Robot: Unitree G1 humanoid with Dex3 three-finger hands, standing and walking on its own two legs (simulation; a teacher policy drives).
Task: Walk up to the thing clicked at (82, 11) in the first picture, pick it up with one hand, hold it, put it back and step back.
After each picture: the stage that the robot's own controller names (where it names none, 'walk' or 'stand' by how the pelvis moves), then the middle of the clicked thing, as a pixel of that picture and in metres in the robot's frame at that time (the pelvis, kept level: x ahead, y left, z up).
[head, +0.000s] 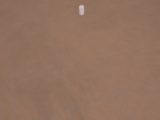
stand; (81, 10) +2.02 -0.03 -0.72
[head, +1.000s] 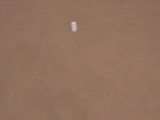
walk; (74, 26) +1.88 +0.20 -0.71
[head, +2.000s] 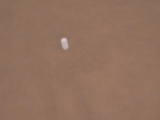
walk; (64, 43) +1.30 +0.28 -0.72
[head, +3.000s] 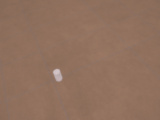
walk; (57, 75) +0.88 +0.29 -0.72
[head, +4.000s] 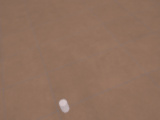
walk; (64, 105) +0.59 +0.26 -0.71
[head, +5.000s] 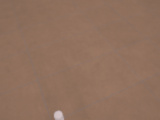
stand; (59, 117) +0.48 +0.21 -0.71
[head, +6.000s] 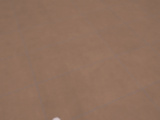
stand; out of the picture +0.43 +0.20 -0.73
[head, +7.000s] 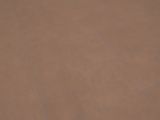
stand; out of the picture +0.41 +0.20 -0.73
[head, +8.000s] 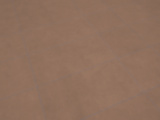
stand; out of the picture +0.40 +0.20 -0.73
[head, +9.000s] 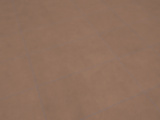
stand; out of the picture +0.41 +0.20 -0.73
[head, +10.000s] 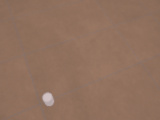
go down; (48, 99) +0.44 +0.21 -0.63
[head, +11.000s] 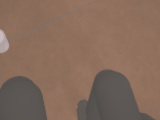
go down; out of the picture +0.47 +0.29 -0.29
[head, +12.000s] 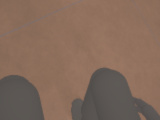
close in; out of the picture +0.47 +0.30 -0.28
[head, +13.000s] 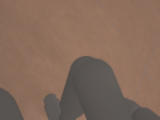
close; out of the picture +0.44 +0.35 -0.23
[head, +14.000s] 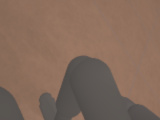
lift; out of the picture +0.42 +0.33 -0.23
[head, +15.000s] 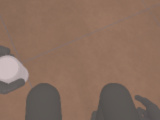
lift; (12, 72) +0.33 +0.24 -0.04
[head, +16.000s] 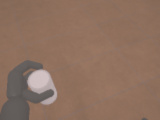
hold; (43, 88) +0.31 +0.14 +0.04
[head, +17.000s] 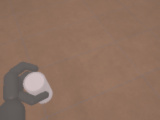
hold; (39, 88) +0.32 +0.16 +0.01
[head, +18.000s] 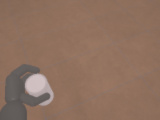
hold; (40, 90) +0.32 +0.15 +0.00
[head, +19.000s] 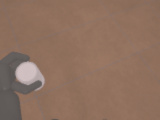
crouch; (31, 77) +0.36 +0.17 -0.05
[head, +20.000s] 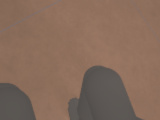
lower; out of the picture +0.47 +0.30 -0.12
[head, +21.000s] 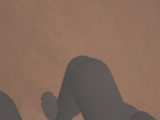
lower; out of the picture +0.41 +0.35 -0.22
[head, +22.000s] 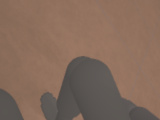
lower; out of the picture +0.41 +0.34 -0.23
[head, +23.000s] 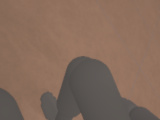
lower; out of the picture +0.41 +0.34 -0.23
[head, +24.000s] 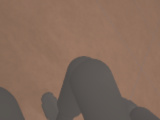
lower; out of the picture +0.41 +0.34 -0.22
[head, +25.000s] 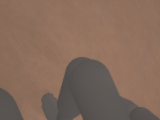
open; out of the picture +0.42 +0.34 -0.23
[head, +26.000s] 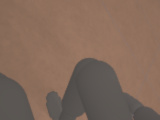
stand; out of the picture +0.42 +0.33 -0.24
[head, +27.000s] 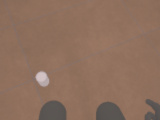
walk; (42, 79) +0.45 +0.22 -0.51
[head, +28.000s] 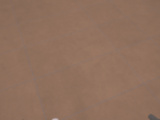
stand; out of the picture +0.40 +0.19 -0.67
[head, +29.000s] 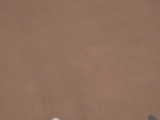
stand; out of the picture +0.41 +0.19 -0.67
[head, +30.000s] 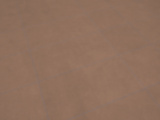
stand; out of the picture +0.41 +0.19 -0.70
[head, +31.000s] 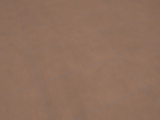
stand; out of the picture +0.41 +0.19 -0.73
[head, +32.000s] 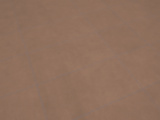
stand; out of the picture +0.39 +0.19 -0.73
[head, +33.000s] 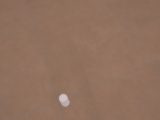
walk; (64, 100) +0.49 +0.21 -0.71
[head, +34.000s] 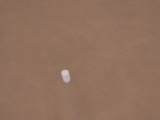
walk; (65, 76) +0.81 +0.22 -0.71
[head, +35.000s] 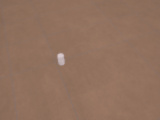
stand; (61, 59) +1.08 +0.20 -0.71
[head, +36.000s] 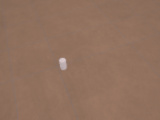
stand; (63, 63) +1.02 +0.19 -0.72
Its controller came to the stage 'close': yes
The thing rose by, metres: 0.72
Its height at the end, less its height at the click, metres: +0.00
